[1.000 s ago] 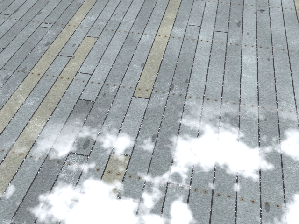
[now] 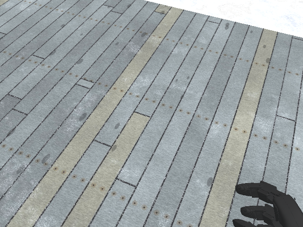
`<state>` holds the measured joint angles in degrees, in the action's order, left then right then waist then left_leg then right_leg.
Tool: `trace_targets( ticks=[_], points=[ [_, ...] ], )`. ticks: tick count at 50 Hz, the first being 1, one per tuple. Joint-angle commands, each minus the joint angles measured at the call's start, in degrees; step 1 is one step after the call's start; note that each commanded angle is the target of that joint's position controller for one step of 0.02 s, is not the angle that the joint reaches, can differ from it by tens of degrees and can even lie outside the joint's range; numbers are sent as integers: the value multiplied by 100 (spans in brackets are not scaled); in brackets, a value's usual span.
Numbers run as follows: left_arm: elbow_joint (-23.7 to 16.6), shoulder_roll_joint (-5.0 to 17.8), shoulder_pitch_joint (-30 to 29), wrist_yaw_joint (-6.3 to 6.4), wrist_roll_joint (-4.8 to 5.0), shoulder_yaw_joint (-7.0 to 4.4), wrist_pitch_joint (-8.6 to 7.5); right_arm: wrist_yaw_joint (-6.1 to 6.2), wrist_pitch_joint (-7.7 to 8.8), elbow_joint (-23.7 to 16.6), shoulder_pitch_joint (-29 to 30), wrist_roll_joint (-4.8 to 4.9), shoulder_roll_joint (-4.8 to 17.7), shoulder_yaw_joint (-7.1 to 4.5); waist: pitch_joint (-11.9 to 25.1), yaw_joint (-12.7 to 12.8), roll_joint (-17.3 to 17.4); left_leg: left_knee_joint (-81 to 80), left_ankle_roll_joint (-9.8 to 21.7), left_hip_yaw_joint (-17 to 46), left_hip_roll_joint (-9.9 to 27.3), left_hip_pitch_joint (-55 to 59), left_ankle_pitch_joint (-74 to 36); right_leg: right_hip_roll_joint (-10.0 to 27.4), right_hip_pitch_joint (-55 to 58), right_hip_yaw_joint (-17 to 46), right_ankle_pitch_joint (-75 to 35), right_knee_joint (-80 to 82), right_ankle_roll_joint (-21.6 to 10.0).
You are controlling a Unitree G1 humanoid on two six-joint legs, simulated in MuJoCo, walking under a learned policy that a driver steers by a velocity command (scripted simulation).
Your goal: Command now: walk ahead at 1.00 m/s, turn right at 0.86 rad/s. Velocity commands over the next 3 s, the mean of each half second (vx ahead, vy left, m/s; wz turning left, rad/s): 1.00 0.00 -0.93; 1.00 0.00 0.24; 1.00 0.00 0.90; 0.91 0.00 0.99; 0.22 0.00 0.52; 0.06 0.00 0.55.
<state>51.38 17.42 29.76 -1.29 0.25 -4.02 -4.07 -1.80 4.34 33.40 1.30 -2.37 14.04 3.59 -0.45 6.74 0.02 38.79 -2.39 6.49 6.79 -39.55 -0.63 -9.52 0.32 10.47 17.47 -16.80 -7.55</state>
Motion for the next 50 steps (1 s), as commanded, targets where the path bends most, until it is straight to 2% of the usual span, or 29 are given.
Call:
trace_targets(
  ticks=[1, 3, 4, 5, 6, 7, 9, 10, 13, 15, 16, 20, 22, 24, 25, 26, 27, 28, 29, 30, 32, 33, 37, 43, 45, 47, 48, 49, 50],
  points=[
    [-440, 1059, -224, 27, 41, -291, -77, 57, 56, -328, 328, 48, 640, -198, -321, -134, -229, -783, 22, -687, -579, 1904, -371, 1034, -1464, 1156, -2646, 403, -454],
    [-430, 1256, -212, 79, -42, -339, -43, 157, 137, -159, -340, 35, 958, -349, 332, -481, -234, -1143, 150, -623, -850, 2728, 585, 1041, -792, 1147, -4008, -976, -215],
    [-477, 1373, -438, 54, -47, -359, -68, 219, 189, 46, -1223, 26, 1157, -463, 915, -1033, -161, -1144, 250, -534, -699, 3896, 809, 857, -1104, 998, -3976, -2160, -75],
    [-613, 1063, -657, 44, -39, -281, -142, 347, 220, 228, -2475, -64, 1584, -652, 1622, -1615, 66, -981, 447, 266, 231, 5345, 2181, 647, -1997, 698, -2849, -3794, -11],
    [-889, 28, -204, 96, 239, -17, -181, 386, 187, 317, -2959, -321, 2011, -797, 2649, -1386, 1684, -1547, 1041, 3143, 2276, 7126, 3640, 110, -3866, -38, 1311, -5759, 156],
    [-1046, 377, -478, 122, 124, 36, -82, 362, 85, 404, -2732, -159, 1995, -902, 2572, -1301, 1779, -2147, 1253, 4298, 2308, 6695, 4554, 585, -4633, -416, 896, -6526, 77],
    [-1049, 662, -1549, 48, -104, -45, 44, 300, 76, 441, -2060, -106, 1003, -700, 804, -1330, 407, -2148, 940, 2104, 1568, 5152, 2967, 1124, -4905, -620, -43, -6147, 98],
    [-1082, 576, -1968, -36, -215, -51, 81, 279, 72, 642, -2331, -120, 841, -651, 297, -1371, 276, -2117, 697, 1129, 1215, 4622, 1283, 1264, -4735, -624, -45, -5958, 124],
    [-1457, 138, -2041, -214, -201, 61, 348, 212, 201, 1030, -2394, 53, 528, -587, 117, -852, 854, -2392, 674, 366, 1147, 4118, 512, 1489, -4892, -688, 22, -5987, 203],
    [-1741, 41, -2470, -282, -218, 139, 411, 152, 268, 1131, -2259, 121, 440, -579, -129, -714, 567, -2670, 524, -496, 938, 3763, -190, 1481, -4919, -878, -400, -5653, 191],
    [-1936, 17, -2584, -336, -225, 191, 415, 174, 317, 1128, -2046, 114, 608, -611, -239, -536, 796, -2878, 533, -758, 966, 3498, -286, 1553, -4789, -887, -808, -5280, 184],
    [-2144, 169, -3206, -465, -238, 275, 419, 201, 369, 1300, -1976, 97, 892, -675, -784, -460, 280, -3270, 393, -2052, 560, 3149, -1622, 1286, -3735, -1726, -1662, -3305, -27],
    [-1966, 281, -2988, -442, -180, 242, 396, 255, 330, 1285, -2304, 89, 1217, -737, -342, -416, 364, -2513, 349, -2286, 536, 3672, -4653, 726, -2871, -2175, -1571, -3067, -221],
    [-1676, 562, -1761, -354, -216, 124, 320, 310, 147, 1208, -2196, 51, 1729, -877, 266, 359, 640, -627, 362, -2184, 873, 3887, -6022, 424, -1657, -2082, -996, -2815, -464],
    [-1224, 740, -453, -252, -266, -3, 284, 321, 70, 1162, -2049, 32, 1705, -868, 822, 902, 620, 798, 432, -2007, 917, 3334, -5486, 382, -116, -1627, -1114, -2472, -665],
    [-867, 1016, 28, -91, -234, -170, 306, 277, 18, 1208, -2144, -34, 1475, -838, 957, 907, 41, 2747, 399, -2024, 302, 2268, -1933, 548, 1099, -1045, -805, -2065, -728],
    [-986, 1709, -576, 19, -267, -294, 366, 216, 46, 923, -2728, -81, 578, -610, 1002, -121, -1636, 5180, 294, -1760, -446, 521, 3265, 1850, 1876, 862, -1955, -2264, -860],
    [-1311, 1795, -575, 70, -236, -333, 416, 221, 118, 517, -2748, 153, 908, -598, 2412, -27, -1276, 5789, 340, -518, -573, -452, 2826, 2752, 2752, 3019, -398, -797, -1500],
    [-1294, 1493, -732, 143, -249, -306, 386, 241, 148, 548, -2092, 217, 1170, -635, 1547, 56, -356, 5644, 362, -479, -388, -826, 2184, 2706, 1915, 2996, 514, -38, -1297],
    [-1180, 1179, -1041, 190, -257, -208, 311, 226, 134, 633, -2047, 219, 1086, -607, 537, -291, 41, 5148, 393, -516, -146, -725, 1864, 2627, 739, 2356, 440, 145, -1082],
    [-1053, 737, -1219, 161, -275, -57, 31, 167, -58, 884, -2228, 100, 809, -539, -59, -726, 566, 4433, 428, -171, 93, 332, 1738, 2430, -1068, 1378, -691, 269, -846],
    [-931, 603, -1235, 155, -225, -5, -77, 99, -199, 974, -2370, 76, 660, -523, -130, -925, 402, 4085, 380, -63, 174, 647, 1774, 2312, -1577, 990, -411, 525, -718],
    [-617, 339, -1012, 42, -139, 48, -326, -33, -338, 931, -1460, 222, 530, -568, -720, -719, 126, 2664, 529, -249, 22, -14, 680, 1513, -1357, -825, -2053, 1066, 89],
    [-464, 487, -672, 148, -49, 150, -494, -225, -165, 618, -540, 250, 202, -413, -492, -577, -232, 199, 949, -1417, -493, 789, -1174, 1558, -380, -2075, -5818, 1069, 626],
    [-344, 644, -519, 313, -98, 125, -410, -219, -177, 658, -597, 158, 448, -464, -328, -691, -437, -90, 1088, -1749, -888, 960, -796, 1739, 456, -2218, -7646, 463, 799],
    [-437, 938, -801, 507, -249, 39, -208, -200, -251, 981, -1749, 126, 912, -625, 333, -1372, -631, -130, 1233, -1817, -1361, 2099, -46, 1958, 751, -2199, -8834, -1123, 873],
    [-646, 1158, -1252, 561, -243, -18, -143, -175, -306, 1399, -3098, 223, 1153, -792, 1106, -2086, -568, -72, 1388, -1525, -1554, 3547, 169, 1926, 249, -2169, -9498, -2854, 896],
    [-805, 1309, -1687, 476, -182, -86, -87, -86, -275, 1616, -4070, 155, 1374, -931, 1039, -2590, -232, -724, 1885, -925, -1186, 4521, 407, 1561, -944, -2270, -6969, -5413, 923],
    [-972, 126, -1738, 316, -376, 226, -171, 27, -327, 1716, -3772, 216, 1627, -986, 671, -1892, 1217, 198, 2246, 207, -326, 5625, 219, 626, -3488, -1863, 1057, -7717, 883]
  ],
)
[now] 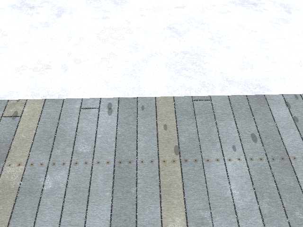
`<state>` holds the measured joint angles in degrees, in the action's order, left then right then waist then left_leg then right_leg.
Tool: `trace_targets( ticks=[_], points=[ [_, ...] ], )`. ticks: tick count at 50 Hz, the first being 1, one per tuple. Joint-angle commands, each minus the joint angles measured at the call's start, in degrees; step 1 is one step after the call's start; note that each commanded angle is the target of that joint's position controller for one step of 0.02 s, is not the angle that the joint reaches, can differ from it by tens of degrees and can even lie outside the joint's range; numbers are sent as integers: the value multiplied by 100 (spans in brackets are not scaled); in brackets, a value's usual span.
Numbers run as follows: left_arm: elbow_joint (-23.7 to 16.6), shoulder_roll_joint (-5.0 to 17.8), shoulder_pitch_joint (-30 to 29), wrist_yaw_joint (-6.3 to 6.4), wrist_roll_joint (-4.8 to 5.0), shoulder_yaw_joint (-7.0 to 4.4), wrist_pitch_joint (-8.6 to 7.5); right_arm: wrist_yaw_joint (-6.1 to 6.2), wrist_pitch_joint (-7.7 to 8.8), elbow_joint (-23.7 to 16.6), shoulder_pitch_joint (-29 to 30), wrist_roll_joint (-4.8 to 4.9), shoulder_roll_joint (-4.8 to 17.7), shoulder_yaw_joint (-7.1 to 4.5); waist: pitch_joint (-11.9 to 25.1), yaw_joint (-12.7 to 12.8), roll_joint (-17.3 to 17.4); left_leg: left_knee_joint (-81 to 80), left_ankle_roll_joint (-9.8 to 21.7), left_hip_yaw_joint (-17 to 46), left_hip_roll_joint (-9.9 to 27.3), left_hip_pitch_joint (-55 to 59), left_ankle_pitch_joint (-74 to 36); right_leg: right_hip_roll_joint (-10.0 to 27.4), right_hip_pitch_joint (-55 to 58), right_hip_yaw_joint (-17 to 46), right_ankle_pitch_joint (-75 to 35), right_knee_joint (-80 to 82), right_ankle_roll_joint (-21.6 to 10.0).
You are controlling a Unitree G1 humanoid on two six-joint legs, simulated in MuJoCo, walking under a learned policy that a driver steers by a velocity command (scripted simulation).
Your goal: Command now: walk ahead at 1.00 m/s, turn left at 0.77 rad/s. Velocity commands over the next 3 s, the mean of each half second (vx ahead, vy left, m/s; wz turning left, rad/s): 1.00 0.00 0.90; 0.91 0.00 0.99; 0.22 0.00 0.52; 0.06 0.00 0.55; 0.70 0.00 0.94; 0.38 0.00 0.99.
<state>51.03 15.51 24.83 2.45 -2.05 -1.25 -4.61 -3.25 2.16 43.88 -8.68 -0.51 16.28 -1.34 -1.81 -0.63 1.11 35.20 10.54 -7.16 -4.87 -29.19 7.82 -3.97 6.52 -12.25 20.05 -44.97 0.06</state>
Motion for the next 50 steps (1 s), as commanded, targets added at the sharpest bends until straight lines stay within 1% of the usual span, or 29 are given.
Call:
trace_targets(
  ticks=[1, 2, 3, 5, 7, 9, 10, 11, 15, 18, 19, 20, 21, 22, 24, 25, 27, 29, 34, 36, 38, 39, 41, 42, 43, 44, 45, 47, 50],
  points=[
    [-1452, 258, -893, -120, 91, 39, -218, 237, -148, 433, -2245, -92, 1684, -561, 1561, -634, 1418, -780, 2029, 4639, 1795, 5316, 848, -205, -5724, 1519, 1191, -5783, 203],
    [-1640, 509, -1300, -173, -35, 108, -351, 301, -150, 264, -2048, -73, 1317, -540, 1142, -669, 281, -1974, 1749, 5379, 1979, 4726, 2137, 215, -5998, 2056, 506, -4968, 4],
    [-1574, 633, -1416, -224, -66, 97, -388, 305, -154, 285, -1787, -62, 1059, -487, 418, -359, -528, -2303, 1364, 4886, 1816, 3681, 2411, 483, -5706, 1954, 7, -4291, -114],
    [-1534, 639, -1413, -221, -263, 130, -214, 288, -4, 247, -1520, -2, 825, -390, -326, 119, -883, -2266, 1001, 3954, 1216, 1981, 865, 804, -4945, 1804, -35, -3448, 5],
    [-1656, 512, -1368, -263, -293, 207, 55, 281, 134, 137, -1244, 11, 956, -397, -373, 382, -520, -2693, 1012, 3516, 858, 847, 1276, 1001, -4393, 1607, -15, -2511, 235],
    [-1879, 518, -2072, -302, -228, 220, 113, 246, 225, 131, -1315, 66, 879, -393, -561, 176, -588, -2719, 799, 2747, 367, 423, 276, 1061, -4062, 1306, -765, -1476, 346],
    [-2115, 343, -2343, -344, -118, 299, 102, 270, 231, 81, -1336, 52, 1085, -459, -486, 80, -62, -2821, 803, 2956, 435, 187, 187, 1022, -3756, 1257, -1274, -741, 368],
    [-2195, 323, -2685, -360, -54, 318, 81, 268, 239, 84, -1392, 66, 1033, -479, -577, -108, -13, -2821, 661, 2907, 357, 247, -54, 1027, -3624, 1287, -1879, -203, 376],
    [-2298, 433, -3129, -348, 32, 270, 21, 233, 200, 158, -1858, 102, 1162, -581, -138, -619, 32, -2269, 303, 2971, 436, 1799, -1882, 538, -3474, 1136, -2493, 1062, 251],
    [-2084, 867, -2195, -238, 54, 84, -54, 309, 209, 15, -1512, 25, 1415, -656, 617, -65, 193, -920, -69, 3132, 539, 2334, -3216, 253, -1987, 1404, -1645, 1651, 72],
    [-1842, 1072, -1168, -174, 68, -32, -84, 270, 229, -31, -1234, 6, 1585, -681, 1177, 577, 103, 260, -179, 2925, 360, 2133, -3418, 289, -871, 1345, -1337, 1632, 1],
    [-1585, 1415, 152, -53, -18, -204, -111, 252, 313, -163, -989, -8, 1277, -599, 1878, 1188, -86, 1908, -261, 2696, 183, 1248, -2473, 1024, 684, 1940, -264, 1320, -158],
    [-1504, 1829, 600, 5, -285, -335, -94, 266, 351, -386, -1367, 205, 227, -339, 2553, 926, -1702, 3763, -362, 1996, -442, -493, 2001, 2818, 2131, 4417, 1732, 1942, -511],
    [-1545, 1941, 74, -66, -173, -428, -2, 274, 290, -625, -1607, 235, 441, -229, 2855, 509, -2512, 4679, -327, 1604, -159, -1352, 1986, 3265, 1952, 6530, 2620, 2818, -852],
    [-1606, 802, -727, -118, -75, -217, 66, 258, 117, -478, -721, -67, 816, -276, 1036, 535, -671, 4568, -398, 1247, 477, -1703, 894, 2579, 286, 4456, 1724, 2763, -675],
    [-1461, 727, -573, -124, -99, -189, 75, 192, 57, -542, -340, -128, 741, -298, 607, 551, -285, 4429, -458, 1162, 601, -1640, 818, 2276, -170, 3610, 537, 2844, -534],
    [-1125, 575, -332, -156, -43, -156, -26, 66, -94, -739, -328, -148, 465, -218, 285, 270, -717, 4346, -544, 1164, 870, -1547, 852, 2164, -852, 2849, -385, 2967, -531],
    [-941, 510, -253, -229, 46, -157, -146, 15, -219, -984, -28, -115, 263, -142, 108, 117, -653, 4332, -586, 1114, 1002, -1794, 785, 2127, -991, 2102, -1283, 3118, -413],
    [-848, 600, -546, -221, 40, -114, -231, -76, -285, -1324, 577, -65, 308, -68, -356, -147, -485, 3043, -525, 569, 837, -1375, -680, 1615, -1591, 135, -3061, 3309, -155],
    [-740, 832, -316, -195, 40, -136, -223, -181, -251, -1462, 949, -54, 238, 13, -626, -84, -416, 1883, -334, 80, 771, -825, -824, 1640, -1580, -276, -3779, 3342, -125],
    [-665, 1150, -34, -142, 27, -208, -181, -177, -240, -1418, 963, -72, 336, -11, -412, -96, -457, 1500, -100, -407, 298, -193, -432, 1650, -1018, -456, -6046, 2873, -63],
    [-723, 1251, -112, -61, 53, -233, -150, -138, -280, -1186, 406, 38, 497, -90, 239, -319, -614, 1591, -24, -453, -48, 629, -298, 1645, -754, -505, -7634, 2234, -55],
    [-836, 1887, -334, -67, 22, -438, 46, -8, -175, -932, -1049, -33, 742, -245, 531, -1213, -856, 920, 329, -63, -166, 1993, 536, 2162, -1039, -287, -8518, 125, -97],
    [-835, 1729, -543, -129, 15, -450, 154, 168, -135, -453, -2250, -19, 1039, -456, 898, -1692, -555, 306, 435, 372, -170, 3460, 220, 1933, -1824, -197, -6716, -1637, -1],
    [-912, 826, -520, -240, -87, -267, 214, 349, -192, -253, -1757, 73, 1455, -569, 302, -955, 837, 354, 502, 1298, 322, 3892, -558, 809, -3590, -52, 270, -3717, 131],
    [-1591, 779, -163, -238, 64, -209, 170, 356, -277, -635, -1416, -18, 2068, -700, 1190, -416, 1654, -539, 1649, 4493, 1523, 5125, -1948, 179, -5280, 834, 1218, -5061, 463],
    [-1758, 1092, -675, -221, 37, -222, 22, 379, -238, -733, -1522, 39, 1856, -704, 1258, -608, 516, -1227, 1714, 5059, 1794, 5002, -2343, 465, -5708, 1549, 699, -4752, 498],
    [-1664, 1015, -867, -170, 0, -169, -62, 484, -190, -536, -1159, 53, 1423, -594, 172, -41, -483, -1334, 1402, 4117, 1541, 3298, -3376, 795, -5270, 1527, 493, -3845, 517],
    [-1590, 942, -708, -121, -180, -158, 373, 436, -48, -518, -931, 131, 1037, -445, 79, 299, -555, -1207, 1090, 3163, 1049, 1619, -5003, 1039, -4062, 1490, 674, -2542, 676]
  ],
)
Over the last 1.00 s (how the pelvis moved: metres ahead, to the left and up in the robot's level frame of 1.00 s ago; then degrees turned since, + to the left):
0.88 -0.21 -0.03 -18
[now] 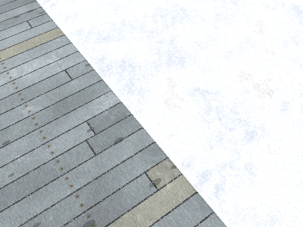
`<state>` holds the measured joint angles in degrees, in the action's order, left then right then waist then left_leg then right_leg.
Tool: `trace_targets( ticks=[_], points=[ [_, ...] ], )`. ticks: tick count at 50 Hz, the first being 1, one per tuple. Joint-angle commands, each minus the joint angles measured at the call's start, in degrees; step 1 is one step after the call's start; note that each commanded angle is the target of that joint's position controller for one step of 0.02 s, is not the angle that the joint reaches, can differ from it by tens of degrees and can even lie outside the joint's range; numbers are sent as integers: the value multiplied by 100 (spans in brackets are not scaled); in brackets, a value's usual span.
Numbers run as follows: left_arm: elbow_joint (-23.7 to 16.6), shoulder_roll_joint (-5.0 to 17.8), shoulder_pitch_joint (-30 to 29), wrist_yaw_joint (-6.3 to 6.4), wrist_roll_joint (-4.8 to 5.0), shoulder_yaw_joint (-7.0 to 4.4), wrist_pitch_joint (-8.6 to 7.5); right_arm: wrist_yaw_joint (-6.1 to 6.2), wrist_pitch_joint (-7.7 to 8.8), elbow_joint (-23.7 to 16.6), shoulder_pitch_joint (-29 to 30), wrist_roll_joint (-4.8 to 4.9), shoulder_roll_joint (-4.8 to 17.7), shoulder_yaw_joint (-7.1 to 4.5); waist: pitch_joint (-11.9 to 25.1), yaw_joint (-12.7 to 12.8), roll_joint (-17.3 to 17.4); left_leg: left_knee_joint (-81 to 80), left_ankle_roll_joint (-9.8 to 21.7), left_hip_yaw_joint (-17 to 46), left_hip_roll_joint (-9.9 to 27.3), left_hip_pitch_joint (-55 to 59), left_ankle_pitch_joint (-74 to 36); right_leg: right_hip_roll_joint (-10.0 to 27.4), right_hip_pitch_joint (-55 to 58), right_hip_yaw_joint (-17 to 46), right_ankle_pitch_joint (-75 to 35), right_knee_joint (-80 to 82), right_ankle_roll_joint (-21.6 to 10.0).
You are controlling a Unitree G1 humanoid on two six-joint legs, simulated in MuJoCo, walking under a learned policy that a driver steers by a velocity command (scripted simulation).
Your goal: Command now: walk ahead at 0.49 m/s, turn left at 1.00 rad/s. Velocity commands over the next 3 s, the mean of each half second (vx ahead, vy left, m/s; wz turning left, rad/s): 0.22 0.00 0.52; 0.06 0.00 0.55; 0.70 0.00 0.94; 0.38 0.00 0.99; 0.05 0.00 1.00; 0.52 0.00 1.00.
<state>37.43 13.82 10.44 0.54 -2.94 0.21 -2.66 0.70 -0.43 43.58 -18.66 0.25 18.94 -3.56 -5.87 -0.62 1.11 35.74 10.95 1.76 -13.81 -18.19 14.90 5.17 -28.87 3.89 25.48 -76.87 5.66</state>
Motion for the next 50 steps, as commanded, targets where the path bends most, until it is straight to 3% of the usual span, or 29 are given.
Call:
trace_targets(
  ticks=[1, 2, 5, 7, 9, 10, 11, 12, 13, 16, 17, 21, 24, 25, 26, 27, 28, 29, 31, 34, 36, 41, 44, 45, 46, 47, 48, 49, 50],
  points=[
    [-306, 1031, 569, 77, -51, -278, 223, 24, 239, -503, 127, 22, 800, -235, 600, 298, -611, -1206, 860, 1998, 1645, 191, -5733, 54, -164, -202, -152, 1263, 106],
    [-333, 902, 458, 56, -1, -232, 234, 27, 233, -518, 331, -31, 823, -249, 816, 302, -520, -1040, 649, 1784, 1354, 98, -5740, -112, 150, -318, -605, 1665, 62],
    [-478, 560, 302, 69, 83, -90, 207, 44, 160, -436, 278, 82, 652, -232, 1097, 200, -41, -337, -50, 1420, 845, -567, -5828, -566, 1303, -610, -2110, 2872, -265],
    [-444, 540, 419, 138, 137, -96, 146, 91, 166, -397, 258, 76, 504, -223, 1088, 140, 121, 98, -391, 1615, 637, -902, -4260, -919, 2143, -633, -2866, 3609, -292],
    [-122, 773, 1238, 169, 113, -211, -19, 115, 205, -516, 613, 44, 571, -225, 1081, 711, -230, 1633, -754, 1474, 435, -799, -3064, -782, 2980, -397, -3927, 5091, -499],
    [-89, 1087, 1449, 177, 175, -283, -98, 108, 217, -572, 433, 88, 454, -236, 1363, 804, -1212, 3908, -1020, 791, -198, -1296, 1448, 595, 3721, 676, -7182, 5171, -1065],
    [-90, 1098, 1833, 94, 135, -192, -89, 148, 230, -600, -150, 15, 498, -250, 2053, 474, -1063, 5414, -1027, 850, -269, -1534, 2842, 1901, 4026, 1914, -10524, 4230, -1570],
    [-126, 1334, 1526, 59, 159, -332, -121, 151, 222, -510, -790, -75, 603, -229, 2701, 128, -1211, 6213, -1078, 1302, -96, -1994, 2190, 2520, 4221, 2771, -9618, 4173, -2525],
    [-265, 1115, 1099, 58, 171, -322, -114, 153, 158, -462, -297, -177, 652, -188, 2363, 198, -761, 6415, -1089, 1152, 211, -2302, 1708, 2275, 3586, 2770, -7570, 4588, -2633],
    [-195, 852, 318, 53, 30, -196, -126, 0, -129, -593, 641, -179, 523, -137, 1337, -95, -192, 5409, -1191, 841, 572, -1864, 969, 1205, 1519, 1405, -4511, 5513, -1868],
    [-124, 938, 396, 11, 9, -211, -173, -56, -218, -589, 557, -132, 411, -107, 1204, -133, -516, 5109, -1221, 776, 546, -1523, 838, 1166, 1067, 1137, -4859, 5554, -1887],
    [26, 958, 115, -105, -2, -197, -117, -127, -271, -424, 618, -62, 45, 102, 1341, -288, -824, 2501, -1192, 287, 855, -297, 675, 619, 601, -89, -4770, 5685, -1432],
    [143, 1004, 212, -165, -31, -228, 89, -224, -295, -200, 691, 18, -21, 220, 1305, -95, -1422, 763, -1109, 10, 1076, 528, 761, 608, 694, 54, -2704, 5927, -1390],
    [132, 953, 224, -197, 16, -220, 211, -230, -297, -26, 514, -4, -60, 243, 1209, -126, -1292, 11, -1065, -125, 1101, 1018, 363, 602, 441, 121, -1449, 5925, -1261],
    [130, 840, 382, -227, 16, -205, 336, -212, -308, 49, 545, -59, 4, 253, 1016, -50, -1047, -623, -1030, -50, 1104, 1323, 439, 541, 110, 223, -75, 5903, -985],
    [127, 700, 616, -273, 32, -197, 423, -200, -305, -46, 727, -124, 273, 223, 705, 20, -155, -1663, -906, 1156, 1804, 1357, 632, 288, -345, 43, 841, 5256, -583],
    [-73, 409, 796, -267, 195, -132, 489, -89, -295, -126, 908, -125, 892, 114, 676, 203, 1419, -2489, -489, 2488, 2841, 335, 1373, -457, -228, -774, 712, 4343, -239],
    [-4, 798, 376, -151, 229, -233, 575, -21, -258, -191, 1227, -267, 921, 52, 248, 8, 1246, -2696, -221, 2587, 2736, -888, 1810, -268, 312, -290, 335, 3569, -310],
    [-8, 1028, 334, -96, 258, -371, 603, 22, -194, -238, 1777, -230, 914, -62, 157, 305, 847, -2434, -182, 2052, 2167, -947, 1019, -476, 320, -362, -290, 2604, -347],
    [-20, 911, 416, -30, 158, -386, 594, 7, -181, -242, 1475, -29, 617, -138, 745, 202, 596, -1762, 69, 1937, 1933, 230, -1252, -612, -129, -299, -109, 1979, -293],
    [-164, 796, 238, 36, 181, -340, 598, -2, -199, -205, 1158, -7, 522, -199, 970, 64, 600, -1597, 201, 2207, 1989, 778, -1763, -666, -282, -208, 95, 2133, -226],
    [-355, 706, 81, 141, 257, -248, 539, -57, -302, -171, 909, -108, 621, -347, 1142, -174, 710, -1674, 198, 3034, 1957, 1068, -1405, -982, 351, -32, 255, 3552, -489],
    [-100, 843, 900, 242, 289, -308, 506, -80, -262, -293, 1359, -63, 659, -382, 1131, 332, 558, -1737, -376, 3016, 1497, 30, -222, -1105, 2062, -42, -581, 5524, -735],
    [-38, 1076, 1137, 315, 212, -381, 493, -59, -220, -351, 1368, -7, 508, -353, 1195, 379, 77, -1231, -842, 2578, 1010, -1074, 1229, -526, 3250, 361, -700, 6179, -903],
    [-225, 1830, 779, 269, 145, -570, 540, -66, -183, -544, 1200, 79, 100, -286, 1254, 280, -1810, 866, -1179, 917, -31, -2345, 1939, 1377, 3664, 2223, 91, 6524, -1555],
    [-286, 1669, 499, 199, 27, -560, 586, -25, -169, -421, 1316, -271, 785, -419, 795, 294, -1236, 2093, -1190, 561, 625, -2703, 1415, 1918, 2571, 2315, 581, 6992, -1840],
    [-374, 1240, 116, 184, 5, -427, 540, -50, -203, -377, 1273, -326, 995, -509, 579, -8, -907, 2516, -1156, 576, 892, -2336, 877, 1617, 1967, 1980, 931, 7020, -1692],
    [-406, 972, -190, 149, -7, -330, 478, -130, -255, -264, 1077, -332, 936, -518, 375, -213, -737, 3070, -1135, 594, 870, -2276, 430, 1189, 1676, 1495, 796, 6957, -1409],
    [-437, 973, -358, 155, 46, -314, 407, -249, -305, -228, 893, -316, 891, -517, 426, -370, -842, 3553, -1136, 557, 910, -2364, 96, 963, 1748, 1101, 691, 6864, -1225]
  ],
)
Over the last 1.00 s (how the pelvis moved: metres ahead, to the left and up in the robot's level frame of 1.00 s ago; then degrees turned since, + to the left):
0.78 0.24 0.01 56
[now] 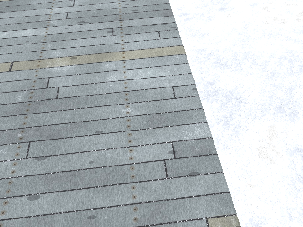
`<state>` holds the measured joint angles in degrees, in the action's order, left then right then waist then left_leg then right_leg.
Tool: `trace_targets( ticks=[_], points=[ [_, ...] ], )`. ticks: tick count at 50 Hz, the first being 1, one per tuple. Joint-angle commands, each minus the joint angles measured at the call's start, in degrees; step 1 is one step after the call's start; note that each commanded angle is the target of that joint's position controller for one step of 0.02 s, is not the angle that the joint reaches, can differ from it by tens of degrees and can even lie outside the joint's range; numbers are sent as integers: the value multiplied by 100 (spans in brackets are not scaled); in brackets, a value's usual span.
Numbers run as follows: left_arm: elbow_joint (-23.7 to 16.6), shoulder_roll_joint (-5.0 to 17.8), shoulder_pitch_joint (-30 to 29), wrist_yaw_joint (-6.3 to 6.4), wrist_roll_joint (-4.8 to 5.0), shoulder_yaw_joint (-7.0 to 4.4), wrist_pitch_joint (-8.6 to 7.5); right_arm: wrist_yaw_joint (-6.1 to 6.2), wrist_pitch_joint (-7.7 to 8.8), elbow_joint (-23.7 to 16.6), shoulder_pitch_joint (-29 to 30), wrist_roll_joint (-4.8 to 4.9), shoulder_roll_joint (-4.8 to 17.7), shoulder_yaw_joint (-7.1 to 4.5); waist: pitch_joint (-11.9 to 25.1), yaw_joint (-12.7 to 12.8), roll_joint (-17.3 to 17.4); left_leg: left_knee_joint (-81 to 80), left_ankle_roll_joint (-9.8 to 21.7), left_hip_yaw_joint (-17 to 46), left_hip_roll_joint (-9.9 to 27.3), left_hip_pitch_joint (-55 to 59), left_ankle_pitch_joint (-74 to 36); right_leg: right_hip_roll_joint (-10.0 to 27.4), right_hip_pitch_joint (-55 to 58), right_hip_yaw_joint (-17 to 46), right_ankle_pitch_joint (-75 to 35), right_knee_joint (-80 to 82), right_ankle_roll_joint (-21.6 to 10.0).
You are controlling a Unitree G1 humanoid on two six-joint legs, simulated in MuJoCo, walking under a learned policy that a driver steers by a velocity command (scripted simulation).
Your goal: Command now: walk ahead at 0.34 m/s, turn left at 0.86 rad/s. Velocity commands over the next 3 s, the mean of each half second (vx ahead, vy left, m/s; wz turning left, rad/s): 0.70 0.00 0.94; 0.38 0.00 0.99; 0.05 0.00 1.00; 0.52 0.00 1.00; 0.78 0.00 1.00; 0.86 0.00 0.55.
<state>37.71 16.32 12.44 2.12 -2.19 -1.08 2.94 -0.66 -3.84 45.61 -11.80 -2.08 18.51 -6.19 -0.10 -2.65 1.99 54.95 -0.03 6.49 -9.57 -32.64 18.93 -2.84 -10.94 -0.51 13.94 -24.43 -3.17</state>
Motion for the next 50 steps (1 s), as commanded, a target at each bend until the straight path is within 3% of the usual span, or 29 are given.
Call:
trace_targets(
  ticks=[1, 4, 8, 11, 15, 18, 20, 21, 22, 23, 24, 25, 26, 27, 28, 30, 31, 33, 35, 37, 41, 42, 44, 45, 46, 47, 48, 49, 50],
  points=[
    [-504, 760, -600, 6, -9, -191, -221, -213, 6, -406, 119, -7, 865, -219, -138, -166, -949, 2055, -53, -20, 513, -1091, -548, 1614, -46, 1199, 1735, 1545, -252],
    [-444, 890, -231, -88, 20, -259, -367, -296, 13, -576, 477, 98, 606, -88, -237, 85, -754, 2319, -200, -201, 744, -1633, -1000, 1647, 202, 761, 1665, 1475, -210],
    [-247, 917, 531, -165, -53, -332, -534, -368, 72, -794, 1085, 44, 489, -8, -348, 548, -734, 1893, -319, -292, 1100, -2230, -1250, 1946, 988, 536, 1633, 1562, -301],
    [-157, 977, 730, -153, -22, -396, -583, -496, 108, -947, 1230, 49, 385, 47, -376, 612, -829, 1443, -306, -305, 1383, -2236, -1229, 2179, 1205, 186, 1429, 1632, -295],
    [3, 961, 977, -138, -23, -482, -653, -594, 145, -1245, 1683, 45, 328, 116, -601, 728, -910, 636, -55, -481, 1732, -2279, -911, 2466, 1557, -241, 1554, 1906, -322],
    [126, 1137, 1027, -114, -124, -578, -662, -668, 169, -1532, 2044, 54, 270, 225, -723, 737, -946, -143, 290, -901, 1844, -1661, -304, 2587, 1468, -772, 1594, 2120, -320],
    [281, 1114, 1088, -143, -137, -582, -606, -628, 185, -1521, 2085, 39, 302, 257, -836, 745, -804, -523, 527, -1270, 1676, -1340, 196, 2444, 1638, -1237, 808, 1860, -242],
    [337, 1150, 1063, -176, -111, -581, -548, -564, 207, -1494, 1904, 43, 267, 275, -779, 662, -842, -757, 642, -1504, 1472, -924, 446, 2381, 1634, -1511, -304, 1514, -200],
    [361, 1245, 1048, -203, -73, -588, -512, -469, 231, -1375, 1437, 22, 319, 255, -468, 398, -741, -981, 778, -1818, 1077, -35, 726, 2306, 1499, -1805, -2205, 734, -154],
    [385, 1353, 961, -251, -7, -589, -457, -354, 312, -1057, 395, 88, 417, 169, 178, -109, -572, -1141, 888, -2057, 531, 1357, 563, 2194, 1242, -1978, -4307, -785, -167],
    [263, 1425, 744, -290, 87, -561, -433, -248, 373, -565, -1253, 45, 729, -26, 1113, -937, -239, -1528, 1074, -1711, 224, 3759, 210, 2012, -38, -2027, -4523, -2902, 27],
    [-124, 629, 656, -339, 37, -367, -512, -174, 334, -450, -1255, 159, 1592, -267, 1141, -655, 1666, -2823, 1383, 997, 1527, 5366, 1931, 1083, -2914, -1818, 681, -4871, 446],
    [-684, 595, 115, -393, -100, -277, -669, -97, 345, -878, -1467, 133, 2150, -360, 1727, -673, 1561, -3831, 1850, 3678, 2456, 5795, 2225, 526, -4114, -498, 1809, -6192, 664],
    [-786, 895, -676, -386, -95, -316, -725, -51, 347, -748, -1643, 92, 1858, -310, 1110, -855, 520, -3890, 1744, 3264, 2445, 5708, 407, 752, -4646, 49, 1256, -6286, 580],
    [-601, 769, -343, -348, -8, -268, -754, 14, 430, -631, -1487, 75, 1566, -216, 259, -386, 214, -3369, 1595, 2422, 2366, 4769, -2405, 960, -4358, -52, 834, -5886, 585],
    [-335, 761, 207, -321, -96, -254, -613, 112, 524, -844, -639, 169, 1184, -103, 154, 238, -53, -3170, 1386, 1386, 1805, 3501, -4151, 1224, -3286, 31, 563, -5314, 687],
    [-238, 769, 450, -326, -126, -253, -494, 144, 563, -901, -404, 212, 1034, -26, 244, 427, 217, -3143, 1374, 1119, 1683, 3071, -4951, 1274, -2867, 41, 593, -5209, 754],
    [-205, 730, 328, -334, -122, -238, -321, 140, 623, -836, -417, 281, 934, 7, 264, 517, -15, -3249, 1333, 784, 1376, 2621, -5464, 1197, -2617, -63, 589, -4782, 848],
    [-250, 573, -20, -322, -125, -177, -244, 136, 627, -777, -531, 241, 925, -1, 286, 452, -277, -3365, 1210, 789, 1094, 2411, -5841, 962, -2643, -230, 179, -4426, 833],
    [-454, 509, -443, -272, -46, -103, -268, 133, 634, -652, -921, 251, 922, -20, 95, 332, -94, -3144, 1207, 901, 1118, 2553, -6724, 716, -2880, -246, -139, -3679, 745],
    [-672, 382, -1359, -258, 29, 33, -443, 215, 504, -440, -1294, 250, 740, -2, 99, -95, 60, -2951, 785, 1140, 797, 2683, -5852, 55, -2279, -276, -1354, -1634, 501],
    [-663, 433, -1280, -243, 63, 32, -464, 242, 487, -451, -1230, 240, 778, -18, 192, -40, 128, -2804, 583, 1283, 765, 2616, -5824, -83, -1783, -207, -1503, -1212, 417],
    [-421, 766, -419, -112, 108, -80, -475, 251, 533, -614, -796, 227, 987, -90, 634, 392, 295, -2100, 129, 1689, 635, 2278, -5773, -324, -127, 113, -1624, -708, 254],
    [-248, 1021, 308, -24, 127, -190, -512, 211, 582, -706, -488, 212, 1068, -115, 788, 819, 323, -1257, -6, 1789, 519, 2104, -5422, -50, 656, 400, -1942, -416, 149],
    [-88, 1121, 1094, 49, 102, -254, -573, 160, 620, -774, -397, 297, 775, -44, 1176, 1217, -126, 209, -68, 1310, 231, 1760, -3040, 786, 1788, 837, -2928, -57, -21],
    [-213, 1205, 1185, 103, 71, -239, -549, 184, 588, -977, -625, 302, 208, 86, 1574, 975, -1210, 1863, 21, 280, -482, 892, 2106, 2491, 2559, 2020, -6078, -711, -287],
    [-332, 1300, 762, 34, 41, -316, -512, 241, 501, -976, -1677, 373, 504, 24, 2621, 303, -1738, 3076, -61, 309, -251, 398, 1896, 3486, 2727, 3556, -6410, -466, -1287],
    [-581, 847, 153, 60, 112, -266, -434, 223, 371, -709, -1495, 122, 813, -29, 2260, 320, -917, 3227, -62, 108, 162, 405, 1154, 3031, 1997, 3243, -4991, -223, -1388],
    [-643, 321, -147, 74, 140, -104, -390, 146, 266, -728, -1083, 56, 845, -55, 1409, 278, -527, 2994, -107, -21, 340, 307, 808, 2534, 1133, 2316, -3642, 40, -1209]
  ],
)
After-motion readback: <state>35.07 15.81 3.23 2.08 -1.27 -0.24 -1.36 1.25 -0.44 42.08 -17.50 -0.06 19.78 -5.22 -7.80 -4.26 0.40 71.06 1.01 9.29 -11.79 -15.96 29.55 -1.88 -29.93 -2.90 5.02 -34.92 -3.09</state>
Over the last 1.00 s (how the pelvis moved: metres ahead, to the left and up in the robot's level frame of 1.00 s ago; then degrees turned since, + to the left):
0.11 -0.02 0.03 31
